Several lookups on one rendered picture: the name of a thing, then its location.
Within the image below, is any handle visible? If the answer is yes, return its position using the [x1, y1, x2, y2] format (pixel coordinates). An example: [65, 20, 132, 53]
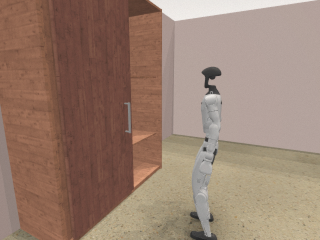
[124, 102, 131, 133]

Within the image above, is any left robot hand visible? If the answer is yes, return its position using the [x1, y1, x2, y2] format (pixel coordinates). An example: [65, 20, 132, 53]
[197, 160, 213, 186]

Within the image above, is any right robot thigh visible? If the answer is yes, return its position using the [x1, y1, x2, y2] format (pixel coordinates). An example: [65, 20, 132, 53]
[195, 145, 206, 188]

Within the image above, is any robot torso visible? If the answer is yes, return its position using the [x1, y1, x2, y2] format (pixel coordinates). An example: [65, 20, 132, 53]
[201, 91, 222, 156]

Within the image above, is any left robot upper arm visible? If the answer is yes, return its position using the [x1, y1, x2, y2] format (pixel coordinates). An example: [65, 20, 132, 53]
[204, 94, 221, 131]

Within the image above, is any wardrobe door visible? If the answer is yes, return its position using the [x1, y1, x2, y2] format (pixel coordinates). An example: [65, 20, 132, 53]
[48, 0, 134, 239]
[39, 0, 73, 240]

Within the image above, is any robot left forearm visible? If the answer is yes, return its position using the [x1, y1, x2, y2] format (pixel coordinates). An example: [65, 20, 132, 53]
[203, 124, 219, 162]

